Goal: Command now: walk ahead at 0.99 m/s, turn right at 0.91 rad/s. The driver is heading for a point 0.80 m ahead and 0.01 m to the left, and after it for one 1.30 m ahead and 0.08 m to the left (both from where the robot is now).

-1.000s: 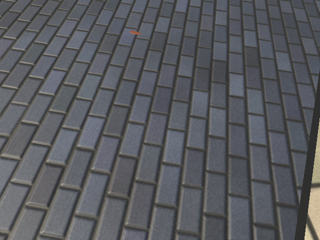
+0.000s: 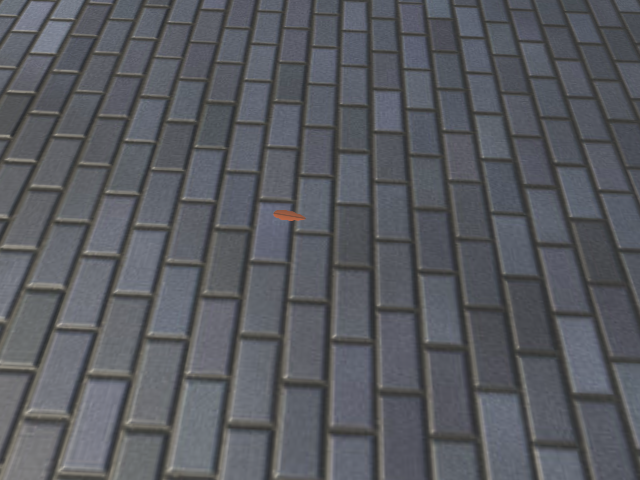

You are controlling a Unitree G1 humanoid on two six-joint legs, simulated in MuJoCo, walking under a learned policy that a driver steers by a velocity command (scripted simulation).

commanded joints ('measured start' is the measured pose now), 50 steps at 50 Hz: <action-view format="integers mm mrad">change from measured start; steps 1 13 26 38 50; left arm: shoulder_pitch -102 -257 6 -120 -356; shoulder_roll -19 18 2 156 -33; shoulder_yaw -17 -59 -26 0 -111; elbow -126 -195 2 -24 -278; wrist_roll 25 25 6 35 41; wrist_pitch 21 17 -93 -37 -23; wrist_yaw -33 -60 7 75 6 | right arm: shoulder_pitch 201 304 135 583 237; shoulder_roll -74 -216 -23 -217 -189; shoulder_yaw -31 -44 -13 -83 -89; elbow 42 144 72 187 89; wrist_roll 19 28 48 49 64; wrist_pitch -18 -35 60 55 1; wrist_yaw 1 -3 57 51 22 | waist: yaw -81 36 -62 -403 -65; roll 161 120 -7 8 -3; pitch -34 4 108 -195 85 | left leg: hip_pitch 336 386 -333 458 -81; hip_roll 260 200 105 -118 -86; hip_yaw -280 203 -121 -7 -415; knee -306 -224 618 73 -400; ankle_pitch -69 1311 105 149 111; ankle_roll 104 93 80 303 324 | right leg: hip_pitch -385 0 165 240 -144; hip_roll -128 83 -195 -147 -134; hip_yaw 28 -224 -2 -271 -38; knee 48 -493 -1160 -8 -418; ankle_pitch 47 222 303 1119 284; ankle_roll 12 -84 -20 102 180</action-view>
